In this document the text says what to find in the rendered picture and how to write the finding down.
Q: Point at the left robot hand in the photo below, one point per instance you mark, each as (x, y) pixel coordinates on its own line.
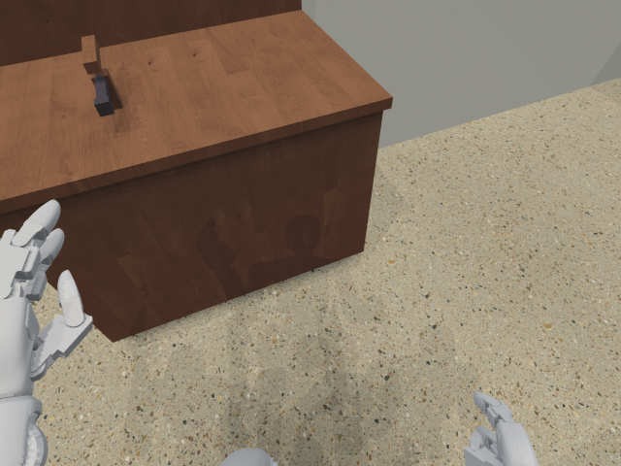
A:
(24, 258)

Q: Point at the counter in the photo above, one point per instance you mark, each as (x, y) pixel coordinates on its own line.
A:
(241, 152)

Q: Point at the robot left forearm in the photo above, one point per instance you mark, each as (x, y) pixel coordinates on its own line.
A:
(22, 443)

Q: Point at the tap lever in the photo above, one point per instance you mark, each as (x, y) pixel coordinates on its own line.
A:
(102, 102)

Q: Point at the right robot hand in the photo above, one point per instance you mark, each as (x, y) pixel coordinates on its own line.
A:
(510, 446)

